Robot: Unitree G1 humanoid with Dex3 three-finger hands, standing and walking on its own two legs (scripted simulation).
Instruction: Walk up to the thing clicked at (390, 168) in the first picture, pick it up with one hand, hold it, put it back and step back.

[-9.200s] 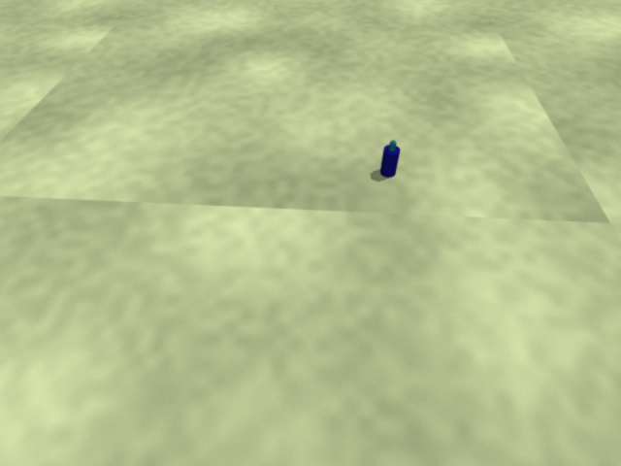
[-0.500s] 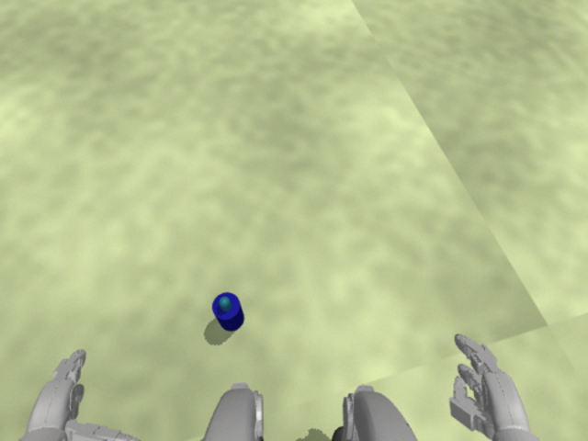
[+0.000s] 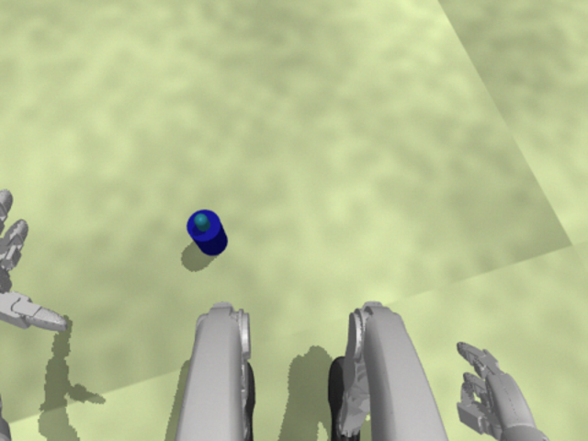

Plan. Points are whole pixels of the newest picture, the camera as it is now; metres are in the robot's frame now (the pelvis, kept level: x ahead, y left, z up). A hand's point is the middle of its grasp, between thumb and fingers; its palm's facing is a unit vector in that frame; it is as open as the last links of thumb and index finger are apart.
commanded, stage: go down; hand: left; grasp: from the side
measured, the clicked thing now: (207, 231) +0.49 +0.21 -0.42
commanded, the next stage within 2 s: approach in 1.36 s
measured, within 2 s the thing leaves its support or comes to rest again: neither
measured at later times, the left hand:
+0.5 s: hand (43, 243) +0.37 +0.37 -0.10, palm faces +0.10 -0.99 -0.12, open 17.4 cm
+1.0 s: hand (50, 235) +0.39 +0.38 -0.13, palm faces +0.08 -0.99 -0.09, open 17.5 cm
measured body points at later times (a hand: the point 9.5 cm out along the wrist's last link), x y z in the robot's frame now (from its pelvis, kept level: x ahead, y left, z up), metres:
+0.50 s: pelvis -0.02 +0.01 -0.08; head +0.19 +0.06 +0.31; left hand +0.36 +0.42 -0.09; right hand +0.12 -0.28 -0.19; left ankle +0.06 +0.12 -0.48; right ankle +0.07 -0.12 -0.48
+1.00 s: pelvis -0.03 +0.01 -0.13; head +0.19 +0.06 +0.26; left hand +0.38 +0.43 -0.12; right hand +0.10 -0.28 -0.23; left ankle +0.06 +0.12 -0.48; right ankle +0.07 -0.12 -0.48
